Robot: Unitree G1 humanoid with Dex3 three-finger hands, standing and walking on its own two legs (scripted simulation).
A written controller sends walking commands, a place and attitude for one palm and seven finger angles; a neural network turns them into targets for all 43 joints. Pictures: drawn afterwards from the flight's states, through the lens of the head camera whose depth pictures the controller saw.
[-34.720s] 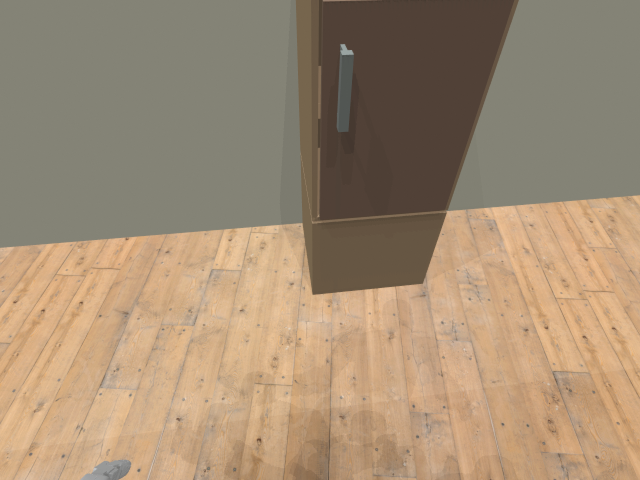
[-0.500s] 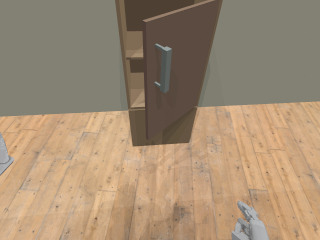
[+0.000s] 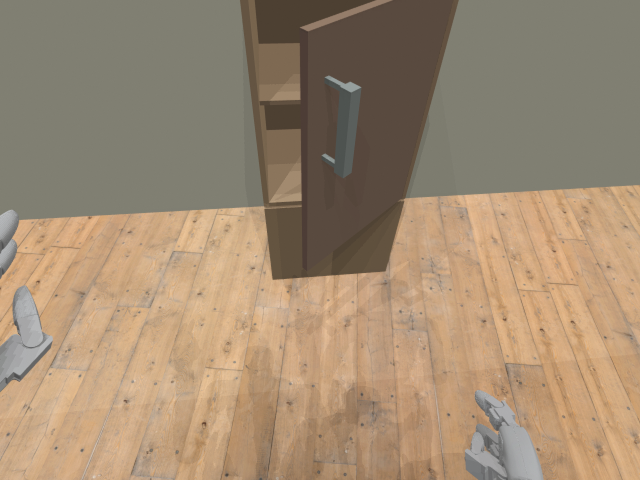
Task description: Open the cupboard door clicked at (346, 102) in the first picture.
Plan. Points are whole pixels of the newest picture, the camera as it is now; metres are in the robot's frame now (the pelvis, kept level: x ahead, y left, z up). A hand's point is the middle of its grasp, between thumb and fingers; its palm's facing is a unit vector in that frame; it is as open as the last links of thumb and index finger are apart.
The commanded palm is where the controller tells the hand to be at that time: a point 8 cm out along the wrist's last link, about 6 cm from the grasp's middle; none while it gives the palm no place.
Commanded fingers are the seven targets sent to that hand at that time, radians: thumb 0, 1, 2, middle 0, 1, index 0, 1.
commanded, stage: stop stepping back and stand still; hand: left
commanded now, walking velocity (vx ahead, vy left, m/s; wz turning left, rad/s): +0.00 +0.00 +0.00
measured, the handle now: (337, 128) +0.66 +0.02 +0.08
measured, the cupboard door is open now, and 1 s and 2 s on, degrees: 38 38 38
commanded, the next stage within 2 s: let the arm hang, fingers relaxed in 0.42 s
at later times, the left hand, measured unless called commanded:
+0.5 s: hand (33, 362) +0.18 +0.27 +0.14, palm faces +0.40 -0.80 -0.46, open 7.4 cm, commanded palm none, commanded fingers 0.00 0.90 0.90 -0.20 -0.30 -0.20 -0.30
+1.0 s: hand out of the picture -0.05 +0.19 -0.18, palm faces +0.05 -0.98 -0.21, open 7.1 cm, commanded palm none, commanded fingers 0.00 0.90 0.90 -0.20 -0.30 -0.20 -0.30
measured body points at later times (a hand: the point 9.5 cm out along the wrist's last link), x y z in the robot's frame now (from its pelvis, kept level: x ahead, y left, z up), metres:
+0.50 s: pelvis -0.02 +0.01 +0.00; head +0.00 +0.02 +0.45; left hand +0.16 +0.31 +0.17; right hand +0.14 -0.23 -0.08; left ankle +0.00 +0.10 -0.74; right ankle +0.02 -0.11 -0.74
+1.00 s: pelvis -0.03 +0.00 +0.00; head +0.00 +0.01 +0.45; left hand -0.05 +0.24 -0.16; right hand -0.02 -0.25 -0.15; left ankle +0.00 +0.10 -0.74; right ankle +0.02 -0.11 -0.74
